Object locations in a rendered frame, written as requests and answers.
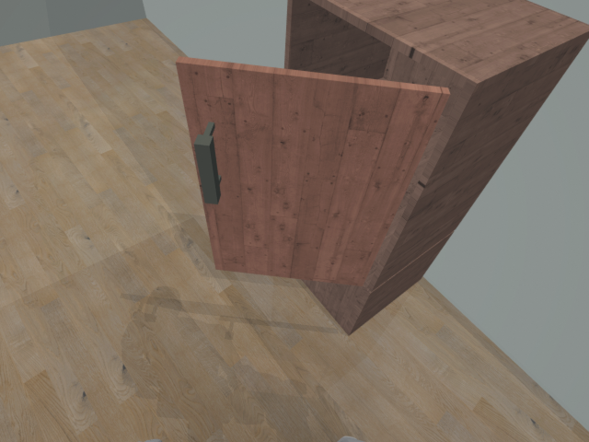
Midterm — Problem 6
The handle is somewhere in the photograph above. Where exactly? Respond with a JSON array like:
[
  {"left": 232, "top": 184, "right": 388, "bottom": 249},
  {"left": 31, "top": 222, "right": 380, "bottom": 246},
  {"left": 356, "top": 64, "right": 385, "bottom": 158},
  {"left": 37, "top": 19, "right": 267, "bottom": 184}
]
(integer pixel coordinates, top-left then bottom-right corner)
[{"left": 194, "top": 122, "right": 221, "bottom": 204}]

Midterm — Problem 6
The cupboard door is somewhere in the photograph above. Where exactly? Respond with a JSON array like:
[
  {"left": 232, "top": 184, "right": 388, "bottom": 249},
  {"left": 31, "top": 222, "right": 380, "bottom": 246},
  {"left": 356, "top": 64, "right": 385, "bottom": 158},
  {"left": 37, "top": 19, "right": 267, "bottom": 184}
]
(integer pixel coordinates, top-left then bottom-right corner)
[{"left": 176, "top": 56, "right": 450, "bottom": 286}]

